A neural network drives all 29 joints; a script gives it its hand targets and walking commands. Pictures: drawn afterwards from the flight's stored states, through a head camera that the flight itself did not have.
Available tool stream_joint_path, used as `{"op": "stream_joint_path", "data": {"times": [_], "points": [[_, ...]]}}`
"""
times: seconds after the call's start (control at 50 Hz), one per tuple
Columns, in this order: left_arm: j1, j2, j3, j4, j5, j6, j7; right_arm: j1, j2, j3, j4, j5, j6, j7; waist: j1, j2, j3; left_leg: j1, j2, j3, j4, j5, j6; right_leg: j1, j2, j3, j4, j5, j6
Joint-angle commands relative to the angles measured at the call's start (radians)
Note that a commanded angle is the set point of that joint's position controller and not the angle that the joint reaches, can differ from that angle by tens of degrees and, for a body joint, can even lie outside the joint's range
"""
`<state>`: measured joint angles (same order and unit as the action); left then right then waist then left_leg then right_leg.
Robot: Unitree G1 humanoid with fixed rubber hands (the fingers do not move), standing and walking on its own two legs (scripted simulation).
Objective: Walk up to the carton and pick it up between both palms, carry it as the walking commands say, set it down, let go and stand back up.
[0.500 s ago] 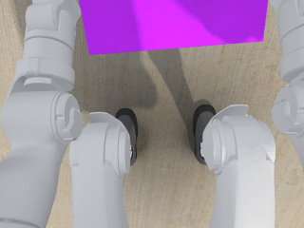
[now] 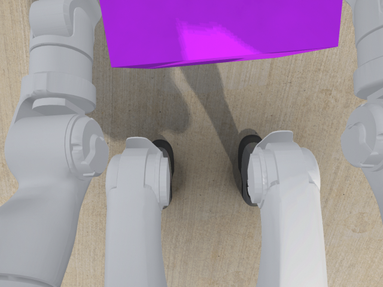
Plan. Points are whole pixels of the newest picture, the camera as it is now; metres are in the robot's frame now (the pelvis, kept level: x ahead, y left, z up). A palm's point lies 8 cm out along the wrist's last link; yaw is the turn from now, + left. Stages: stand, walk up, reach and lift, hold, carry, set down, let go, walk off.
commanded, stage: reach and lift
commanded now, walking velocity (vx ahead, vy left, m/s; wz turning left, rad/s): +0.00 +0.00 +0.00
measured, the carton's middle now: out of the picture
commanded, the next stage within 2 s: none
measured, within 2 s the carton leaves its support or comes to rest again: neither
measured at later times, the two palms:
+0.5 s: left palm out of the picture +0.57 +0.16 -0.09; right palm out of the picture +0.56 -0.21 -0.09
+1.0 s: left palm out of the picture +0.54 +0.16 -0.04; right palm out of the picture +0.53 -0.20 -0.04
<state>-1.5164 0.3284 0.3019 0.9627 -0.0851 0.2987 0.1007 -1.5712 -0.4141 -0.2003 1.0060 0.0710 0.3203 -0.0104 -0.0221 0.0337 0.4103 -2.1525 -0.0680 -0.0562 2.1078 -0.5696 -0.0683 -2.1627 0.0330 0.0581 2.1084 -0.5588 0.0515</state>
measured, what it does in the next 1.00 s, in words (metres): rises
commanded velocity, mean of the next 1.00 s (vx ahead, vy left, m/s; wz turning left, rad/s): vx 0.00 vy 0.00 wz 0.00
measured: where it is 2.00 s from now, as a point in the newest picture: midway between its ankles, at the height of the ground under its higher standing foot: (206, 183)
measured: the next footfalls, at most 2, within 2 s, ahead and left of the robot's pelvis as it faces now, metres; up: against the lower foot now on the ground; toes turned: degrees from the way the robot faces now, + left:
none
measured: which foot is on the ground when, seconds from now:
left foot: down 0.00-1.00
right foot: down 0.00-1.00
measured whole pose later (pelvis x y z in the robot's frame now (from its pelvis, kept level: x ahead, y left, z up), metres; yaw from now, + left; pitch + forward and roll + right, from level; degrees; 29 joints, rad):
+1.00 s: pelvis -0.02 +0.00 +0.09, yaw -1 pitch +28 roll +0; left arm -1.37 0.27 0.35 0.63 -0.04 0.45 0.09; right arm -1.40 -0.33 -0.31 0.66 0.01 0.46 0.00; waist -0.02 0.02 0.52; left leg -1.82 -0.10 -0.08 1.84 -0.50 -0.07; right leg -1.83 0.06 0.08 1.83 -0.49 0.07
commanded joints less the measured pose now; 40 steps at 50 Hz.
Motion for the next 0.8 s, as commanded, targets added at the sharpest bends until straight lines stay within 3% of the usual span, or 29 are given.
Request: {"op": "stream_joint_path", "data": {"times": [0.0,0.04,0.08,0.12,0.16,0.18,0.22,0.24,0.26,0.3,0.34,0.36,0.38,0.4,0.42,0.44,0.46,0.5,0.54,0.56,0.58,0.6,0.62,0.64,0.68,0.7,0.72,0.76,0.78], "points": [[-0.688,-1.012,-0.311,-0.255,-0.1,-0.017,-0.284,-0.55,1.05,0.255,-0.217,0.11,-0.031,0.275,-0.022,-0.047,-1.606,0.531,-0.061,0.191,-0.141,0.276,0.042,0.663,0.046,-0.158,-0.16,0.354,-0.045],[-0.677,-1.036,-0.335,-0.291,-0.108,-0.014,-0.287,-0.531,1.044,0.256,-0.246,0.102,-0.031,0.279,-0.036,-0.023,-1.677,0.568,-0.066,0.189,-0.15,0.322,0.037,0.682,0.054,-0.159,-0.162,0.399,-0.047],[-0.681,-1.033,-0.368,-0.334,-0.115,-0.015,-0.275,-0.563,1.028,0.283,-0.305,0.124,-0.037,0.279,-0.027,-0.001,-1.736,0.642,-0.068,0.178,-0.162,0.392,0.035,0.676,0.053,-0.166,-0.163,0.453,-0.04],[-0.661,-1.046,-0.374,-0.327,-0.108,-0.006,-0.265,-0.613,0.993,0.314,-0.373,0.143,-0.04,0.275,-0.016,-0.001,-1.824,0.696,-0.065,0.18,-0.153,0.417,0.036,0.698,0.053,-0.163,-0.169,0.462,-0.035],[-0.67,-1.047,-0.415,-0.386,-0.13,0.0,-0.262,-0.642,0.973,0.366,-0.453,0.163,-0.035,0.264,-0.025,-0.039,-2.001,0.748,-0.072,0.172,-0.146,0.449,0.037,0.817,0.055,-0.166,-0.162,0.523,-0.03],[-0.7,-1.039,-0.433,-0.383,-0.132,0.003,-0.261,-0.631,0.979,0.362,-0.424,0.159,-0.026,0.259,-0.029,-0.032,-2.005,0.768,-0.068,0.175,-0.15,0.436,0.038,0.807,0.053,-0.172,-0.167,0.486,-0.031],[-0.742,-1.0,-0.492,-0.482,-0.159,0.012,-0.255,-0.646,0.972,0.416,-0.489,0.203,-0.009,0.253,-0.022,-0.032,-2.183,0.873,-0.071,0.176,-0.147,0.466,0.038,0.901,0.059,-0.168,-0.168,0.51,-0.026],[-0.752,-1.018,-0.514,-0.515,-0.178,0.021,-0.248,-0.648,0.977,0.426,-0.53,0.214,-0.005,0.248,-0.032,-0.039,-2.26,0.944,-0.073,0.175,-0.146,0.537,0.036,0.932,0.059,-0.178,-0.171,0.569,-0.022],[-0.788,-1.016,-0.531,-0.588,-0.201,0.025,-0.244,-0.647,0.953,0.421,-0.556,0.216,0.003,0.242,-0.046,-0.007,-2.32,1.0,-0.069,0.174,-0.14,0.578,0.033,0.942,0.057,-0.169,-0.177,0.58,-0.025],[-0.794,-1.027,-0.531,-0.573,-0.195,0.041,-0.234,-0.691,0.945,0.402,-0.587,0.203,0.01,0.236,-0.043,0.007,-2.284,1.043,-0.07,0.161,-0.153,0.562,0.031,0.872,0.067,-0.185,-0.186,0.511,-0.029],[-0.798,-1.034,-0.51,-0.532,-0.18,0.053,-0.234,-0.684,0.953,0.382,-0.525,0.187,0.02,0.238,-0.033,0.005,-2.173,0.972,-0.065,0.165,-0.185,0.476,0.035,0.85,0.062,-0.181,-0.205,0.438,-0.039],[-0.765,-1.048,-0.496,-0.476,-0.178,0.054,-0.24,-0.662,0.963,0.371,-0.473,0.161,0.025,0.244,-0.045,-0.01,-2.065,0.918,-0.065,0.163,-0.201,0.434,0.036,0.806,0.059,-0.183,-0.219,0.399,-0.037],[-0.759,-1.033,-0.461,-0.418,-0.147,0.055,-0.247,-0.636,0.981,0.344,-0.39,0.146,0.033,0.254,-0.027,-0.011,-1.93,0.828,-0.064,0.167,-0.231,0.329,0.041,0.75,0.058,-0.172,-0.237,0.314,-0.037],[-0.712,-1.078,-0.465,-0.408,-0.15,0.061,-0.254,-0.638,0.995,0.349,-0.422,0.147,0.031,0.262,-0.038,-0.004,-1.962,0.844,-0.068,0.173,-0.243,0.319,0.039,0.764,0.062,-0.176,-0.25,0.298,-0.043],[-0.689,-1.083,-0.427,-0.325,-0.121,0.068,-0.266,-0.627,1.011,0.322,-0.345,0.123,0.036,0.273,-0.024,-0.014,-1.858,0.76,-0.063,0.167,-0.263,0.25,0.043,0.721,0.054,-0.174,-0.261,0.246,-0.043],[-0.656,-1.098,-0.397,-0.291,-0.101,0.073,-0.275,-0.64,1.015,0.319,-0.367,0.12,0.031,0.278,-0.009,-0.024,-1.847,0.73,-0.067,0.176,-0.273,0.219,0.047,0.729,0.061,-0.17,-0.277,0.221,-0.04],[-0.621,-1.094,-0.336,-0.207,-0.066,0.078,-0.287,-0.616,1.005,0.265,-0.288,0.079,0.036,0.287,-0.02,-0.02,-1.724,0.658,-0.06,0.179,-0.294,0.15,0.046,0.669,0.053,-0.175,-0.297,0.16,-0.043],[-0.598,-1.095,-0.297,-0.204,-0.04,0.083,-0.305,-0.57,1.04,0.241,-0.274,0.059,0.035,0.298,-0.019,-0.031,-1.729,0.644,-0.062,0.183,-0.305,0.148,0.047,0.676,0.059,-0.174,-0.31,0.166,-0.041],[-0.617,-1.121,-0.307,-0.241,-0.05,0.083,-0.308,-0.534,1.082,0.23,-0.238,0.048,0.042,0.302,-0.028,-0.031,-1.725,0.635,-0.069,0.183,-0.313,0.196,0.034,0.675,0.06,-0.178,-0.316,0.222,-0.037],[-0.634,-1.132,-0.314,-0.274,-0.055,0.08,-0.306,-0.557,1.095,0.243,-0.29,0.061,0.037,0.304,-0.014,-0.018,-1.772,0.671,-0.072,0.184,-0.318,0.238,0.032,0.698,0.061,-0.17,-0.324,0.268,-0.038],[-0.629,-1.145,-0.324,-0.292,-0.066,0.078,-0.305,-0.562,1.103,0.246,-0.306,0.061,0.036,0.304,-0.031,-0.032,-1.789,0.659,-0.072,0.178,-0.319,0.264,0.031,0.704,0.063,-0.174,-0.325,0.301,-0.035],[-0.634,-1.157,-0.339,-0.331,-0.068,0.076,-0.304,-0.549,1.112,0.259,-0.331,0.071,0.033,0.302,-0.018,-0.015,-1.854,0.676,-0.078,0.188,-0.313,0.301,0.023,0.751,0.066,-0.166,-0.323,0.358,-0.034],[-0.639,-1.172,-0.358,-0.353,-0.078,0.072,-0.301,-0.564,1.12,0.271,-0.365,0.073,0.03,0.298,-0.028,-0.025,-1.921,0.7,-0.084,0.18,-0.316,0.331,0.025,0.779,0.071,-0.176,-0.313,0.4,-0.031],[-0.639,-1.158,-0.378,-0.395,-0.089,0.072,-0.299,-0.567,1.154,0.3,-0.417,0.09,0.032,0.29,-0.015,-0.049,-2.005,0.736,-0.089,0.183,-0.321,0.381,0.024,0.853,0.076,-0.169,-0.325,0.465,-0.025],[-0.647,-1.15,-0.388,-0.417,-0.083,0.07,-0.297,-0.552,1.143,0.31,-0.429,0.089,0.036,0.289,-0.028,-0.051,-2.056,0.717,-0.094,0.186,-0.332,0.36,0.032,0.893,0.081,-0.157,-0.335,0.478,-0.028],[-0.647,-1.136,-0.412,-0.435,-0.086,0.069,-0.297,-0.528,1.156,0.324,-0.413,0.099,0.043,0.287,-0.012,-0.046,-2.102,0.736,-0.097,0.187,-0.333,0.348,0.037,0.918,0.081,-0.153,-0.334,0.466,-0.032],[-0.626,-1.134,-0.44,-0.474,-0.098,0.075,-0.298,-0.494,1.161,0.353,-0.457,0.103,0.051,0.284,-0.019,-0.065,-2.189,0.799,-0.099,0.186,-0.344,0.397,0.034,0.983,0.087,-0.155,-0.344,0.518,-0.028],[-0.615,-1.123,-0.465,-0.459,-0.101,0.085,-0.303,-0.504,1.135,0.382,-0.473,0.114,0.061,0.285,-0.02,-0.046,-2.228,0.836,-0.101,0.19,-0.352,0.383,0.034,0.986,0.088,-0.154,-0.354,0.491,-0.022],[-0.636,-1.128,-0.501,-0.519,-0.117,0.087,-0.305,-0.516,1.123,0.417,-0.525,0.136,0.063,0.285,-0.015,-0.032,-2.331,0.877,-0.099,0.194,-0.348,0.405,0.026,1.06,0.089,-0.141,-0.36,0.505,-0.024]]}}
